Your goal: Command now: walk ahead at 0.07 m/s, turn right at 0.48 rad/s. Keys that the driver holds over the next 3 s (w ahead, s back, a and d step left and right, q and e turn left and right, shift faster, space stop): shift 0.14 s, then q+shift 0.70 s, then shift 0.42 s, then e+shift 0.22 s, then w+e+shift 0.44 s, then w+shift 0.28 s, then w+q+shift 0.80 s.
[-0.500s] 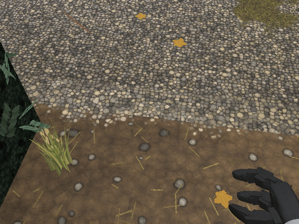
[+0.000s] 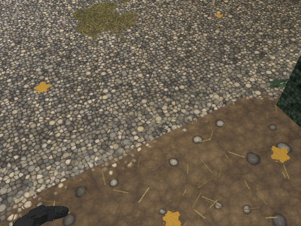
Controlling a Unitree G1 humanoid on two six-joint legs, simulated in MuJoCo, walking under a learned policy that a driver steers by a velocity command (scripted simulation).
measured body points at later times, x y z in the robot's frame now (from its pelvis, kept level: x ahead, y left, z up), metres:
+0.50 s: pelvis +0.00 +0.01 +0.01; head +0.03 +0.04 +0.46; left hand +0.13 +0.29 -0.10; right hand +0.11 -0.26 -0.09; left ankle +0.00 +0.10 -0.73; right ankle +0.02 -0.12 -0.66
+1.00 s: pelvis -0.01 -0.02 +0.02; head +0.03 -0.03 +0.46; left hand -0.04 +0.28 -0.07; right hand +0.26 -0.19 -0.10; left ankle -0.11 +0.07 -0.66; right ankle +0.05 -0.10 -0.73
